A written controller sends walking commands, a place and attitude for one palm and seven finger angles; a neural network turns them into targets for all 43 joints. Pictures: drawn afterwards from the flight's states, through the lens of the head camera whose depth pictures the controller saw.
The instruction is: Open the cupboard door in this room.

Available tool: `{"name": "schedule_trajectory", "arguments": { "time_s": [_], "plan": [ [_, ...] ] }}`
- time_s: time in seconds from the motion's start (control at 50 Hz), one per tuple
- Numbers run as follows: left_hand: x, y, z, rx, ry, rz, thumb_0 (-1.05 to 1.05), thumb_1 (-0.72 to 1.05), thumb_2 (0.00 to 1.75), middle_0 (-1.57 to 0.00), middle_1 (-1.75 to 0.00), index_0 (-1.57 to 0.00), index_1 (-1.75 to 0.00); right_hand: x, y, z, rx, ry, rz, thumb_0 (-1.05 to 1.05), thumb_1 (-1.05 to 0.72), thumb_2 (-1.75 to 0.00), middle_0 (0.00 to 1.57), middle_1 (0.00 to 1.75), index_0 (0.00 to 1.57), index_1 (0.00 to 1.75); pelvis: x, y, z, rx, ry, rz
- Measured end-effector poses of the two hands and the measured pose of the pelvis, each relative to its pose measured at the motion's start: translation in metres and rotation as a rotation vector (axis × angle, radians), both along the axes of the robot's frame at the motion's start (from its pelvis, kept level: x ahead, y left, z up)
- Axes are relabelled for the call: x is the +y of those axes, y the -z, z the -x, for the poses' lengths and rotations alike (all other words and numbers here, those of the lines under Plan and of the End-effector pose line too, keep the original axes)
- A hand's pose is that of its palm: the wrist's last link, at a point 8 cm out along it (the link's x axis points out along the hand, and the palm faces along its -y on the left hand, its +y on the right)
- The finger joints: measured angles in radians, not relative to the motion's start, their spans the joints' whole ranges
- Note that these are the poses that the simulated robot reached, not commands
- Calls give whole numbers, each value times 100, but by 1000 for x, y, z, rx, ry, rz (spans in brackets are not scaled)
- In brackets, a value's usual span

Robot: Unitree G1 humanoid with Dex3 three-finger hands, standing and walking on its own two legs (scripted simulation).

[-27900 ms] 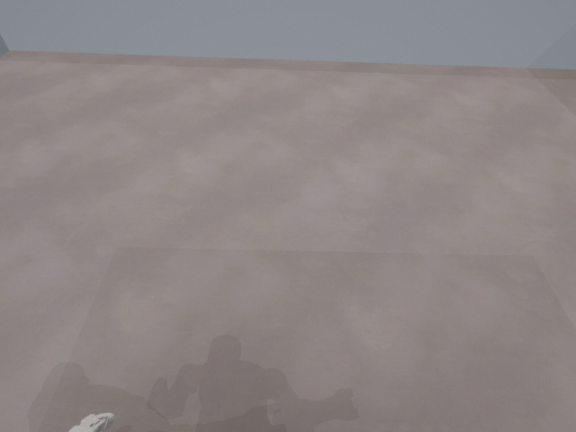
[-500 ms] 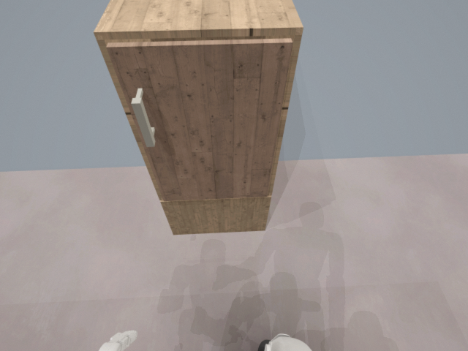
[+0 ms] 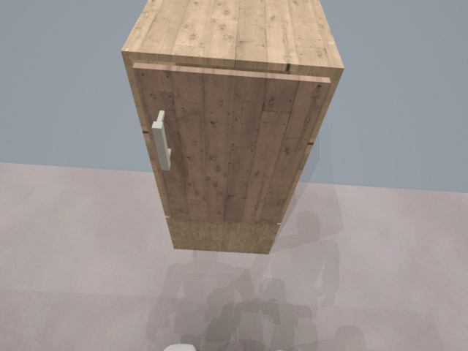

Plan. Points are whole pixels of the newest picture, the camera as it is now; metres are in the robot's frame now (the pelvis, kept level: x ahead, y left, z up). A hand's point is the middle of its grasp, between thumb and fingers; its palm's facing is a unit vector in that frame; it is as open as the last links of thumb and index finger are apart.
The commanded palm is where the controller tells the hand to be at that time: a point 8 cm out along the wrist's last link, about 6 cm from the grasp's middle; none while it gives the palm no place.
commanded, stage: come to a stop and stand still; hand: left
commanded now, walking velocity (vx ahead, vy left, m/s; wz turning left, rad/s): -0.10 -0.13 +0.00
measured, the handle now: (163, 141) +0.53 +0.22 -0.02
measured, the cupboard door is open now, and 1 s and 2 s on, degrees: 0 0 0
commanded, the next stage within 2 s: look again from close up in 1.92 s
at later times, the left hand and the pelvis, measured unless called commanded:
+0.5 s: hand out of the picture -0.02 +0.12 -0.17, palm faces +0.02 -0.97 -0.23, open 7.3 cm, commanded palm none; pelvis -0.05 -0.07 +0.00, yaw +0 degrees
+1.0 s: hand out of the picture -0.10 +0.10 -0.17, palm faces +0.05 -0.99 -0.16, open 7.4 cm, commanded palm none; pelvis -0.08 -0.06 +0.01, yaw +0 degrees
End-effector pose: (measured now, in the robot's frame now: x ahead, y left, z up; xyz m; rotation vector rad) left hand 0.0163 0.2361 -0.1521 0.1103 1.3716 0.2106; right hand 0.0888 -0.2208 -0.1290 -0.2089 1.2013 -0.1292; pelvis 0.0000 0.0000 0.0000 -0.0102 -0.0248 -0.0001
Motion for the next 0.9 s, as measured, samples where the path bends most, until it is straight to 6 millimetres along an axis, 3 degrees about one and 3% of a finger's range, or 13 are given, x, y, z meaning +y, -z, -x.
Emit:
{"name": "schedule_trajectory", "arguments": {
  "time_s": [0.08, 0.16, 0.28, 0.36, 0.46, 0.62, 0.9],
  "plan": [
    [2, -7, 9, 26, 16, -19, 0, 91, 90, -20, -30, -20, -29, -2, 1, -1, -8, 5, -15, 0, -92, -90, 20, 30, 20, 30, -4, -3, 10, 20, 14, 1],
    [-4, -12, 17, 35, 43, -45, 0, 91, 90, -20, -30, -20, -29, -16, 7, 13, -12, 31, -35, 0, -91, -90, 20, 30, 20, 30, -16, -1, 22, 27, 24, -9],
    [-30, -19, 26, -20, 74, -88, 0, 91, 90, -20, -30, -20, -29, -52, 27, 58, 37, 87, -69, 0, -91, -90, 20, 30, 20, 30, -43, 6, 40, 5, 15, -24],
    [-52, -27, 35, -34, 76, -72, 0, 91, 90, -20, -30, -20, -29, -70, 22, 90, 104, 108, -70, 1, -91, -90, 20, 30, 20, 30, -55, -2, 44, 2, 14, -42],
    [-71, -24, 38, -39, 81, -41, 0, 92, 90, -20, -30, -20, -29, -82, 17, 124, 163, 127, -47, 1, -91, -90, 20, 30, 20, 30, -64, -5, 50, 11, 8, -33],
    [-76, -10, 58, -28, 40, 1, 1, 93, 90, -20, -30, -20, -29, -73, 10, 159, 236, 92, -20, 1, -91, -90, 20, 30, 20, 30, -68, -5, 63, 2, -5, -15],
    [-82, -14, 110, 53, 26, 36, 0, 91, 90, -20, -30, -20, -29, -49, 8, 178, 221, 86, -61, 1, -92, -90, 20, 30, 20, 30, -60, -11, 78, -11, 1, -11]
  ]
}}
